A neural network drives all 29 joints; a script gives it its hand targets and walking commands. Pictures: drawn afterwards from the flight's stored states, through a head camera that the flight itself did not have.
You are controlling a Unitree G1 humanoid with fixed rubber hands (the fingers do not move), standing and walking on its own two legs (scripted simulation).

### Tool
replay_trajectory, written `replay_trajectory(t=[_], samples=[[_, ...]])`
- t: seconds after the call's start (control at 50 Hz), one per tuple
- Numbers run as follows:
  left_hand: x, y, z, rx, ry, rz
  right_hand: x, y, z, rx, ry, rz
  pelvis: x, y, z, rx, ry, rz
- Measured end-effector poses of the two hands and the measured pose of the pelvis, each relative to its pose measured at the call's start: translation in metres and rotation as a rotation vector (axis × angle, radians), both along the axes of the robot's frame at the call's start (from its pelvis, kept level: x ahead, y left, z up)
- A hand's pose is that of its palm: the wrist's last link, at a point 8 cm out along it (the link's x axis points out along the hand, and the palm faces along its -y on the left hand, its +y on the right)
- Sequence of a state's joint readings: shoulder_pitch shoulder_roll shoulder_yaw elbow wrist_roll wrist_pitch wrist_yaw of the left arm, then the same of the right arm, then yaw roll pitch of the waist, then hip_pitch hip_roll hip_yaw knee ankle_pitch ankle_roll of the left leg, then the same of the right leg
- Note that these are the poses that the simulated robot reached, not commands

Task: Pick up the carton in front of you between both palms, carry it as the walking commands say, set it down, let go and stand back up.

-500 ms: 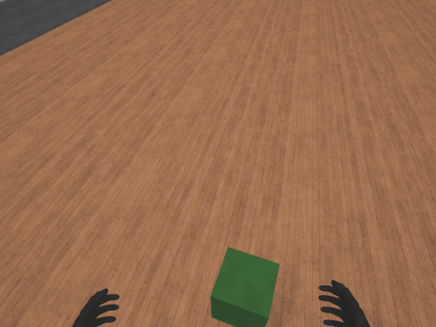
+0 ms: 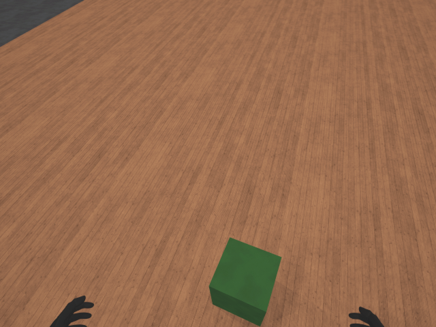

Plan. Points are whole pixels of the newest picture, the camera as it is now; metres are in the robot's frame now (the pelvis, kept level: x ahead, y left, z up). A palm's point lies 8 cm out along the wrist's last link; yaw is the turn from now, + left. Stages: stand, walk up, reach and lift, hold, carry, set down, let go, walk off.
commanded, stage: stand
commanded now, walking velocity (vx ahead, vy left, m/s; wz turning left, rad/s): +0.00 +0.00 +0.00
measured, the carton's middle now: (245, 282) +0.41 -0.07 -0.64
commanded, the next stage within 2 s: none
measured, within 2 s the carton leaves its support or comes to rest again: neither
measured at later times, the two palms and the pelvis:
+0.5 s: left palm out of the picture +0.13 +0.30 -0.08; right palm out of the picture +0.15 -0.28 -0.09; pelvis +0.01 +0.01 +0.01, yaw +0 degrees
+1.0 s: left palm out of the picture +0.08 +0.32 -0.08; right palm out of the picture +0.08 -0.28 -0.10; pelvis -0.02 +0.02 +0.01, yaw -1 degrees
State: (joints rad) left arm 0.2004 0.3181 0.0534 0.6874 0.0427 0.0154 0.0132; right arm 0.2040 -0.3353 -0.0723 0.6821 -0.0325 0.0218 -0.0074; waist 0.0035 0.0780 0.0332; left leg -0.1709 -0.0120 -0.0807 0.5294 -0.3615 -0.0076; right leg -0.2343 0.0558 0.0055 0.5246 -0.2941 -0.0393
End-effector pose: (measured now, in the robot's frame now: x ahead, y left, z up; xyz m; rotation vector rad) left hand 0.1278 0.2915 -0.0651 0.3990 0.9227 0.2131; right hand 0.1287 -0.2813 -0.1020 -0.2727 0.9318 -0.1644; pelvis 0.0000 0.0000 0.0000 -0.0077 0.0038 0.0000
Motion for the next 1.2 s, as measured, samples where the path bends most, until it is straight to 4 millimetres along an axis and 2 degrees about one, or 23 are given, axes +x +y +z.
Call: replay_trajectory(t=[0.18, 0.32, 0.66, 0.92, 1.2], samples=[[0.021, -0.006, -0.006, -0.029, -0.016, 0.031, 0.031, -0.001, 0.005, -0.023, -0.011, 0.020, 0.018, -0.004, 0.001, -0.003, 0.008, 0.008], [0.016, -0.002, -0.015, -0.048, 0.019, 0.048, 0.034, -0.004, 0.012, -0.060, 0.002, 0.018, 0.021, 0.000, 0.003, -0.005, 0.006, 0.008], [-0.006, 0.021, -0.011, -0.037, 0.045, 0.042, -0.004, 0.008, 0.010, -0.056, 0.040, -0.008, 0.001, 0.016, 0.008, 0.001, -0.030, -0.007], [-0.037, 0.026, -0.013, -0.039, 0.090, 0.049, -0.042, 0.002, 0.007, -0.060, 0.100, -0.023, -0.019, 0.019, 0.012, 0.008, -0.047, -0.011], [-0.061, 0.028, -0.016, -0.031, 0.144, 0.056, -0.064, -0.007, 0.004, -0.061, 0.151, -0.027, -0.030, 0.014, 0.013, 0.008, -0.047, -0.009]])
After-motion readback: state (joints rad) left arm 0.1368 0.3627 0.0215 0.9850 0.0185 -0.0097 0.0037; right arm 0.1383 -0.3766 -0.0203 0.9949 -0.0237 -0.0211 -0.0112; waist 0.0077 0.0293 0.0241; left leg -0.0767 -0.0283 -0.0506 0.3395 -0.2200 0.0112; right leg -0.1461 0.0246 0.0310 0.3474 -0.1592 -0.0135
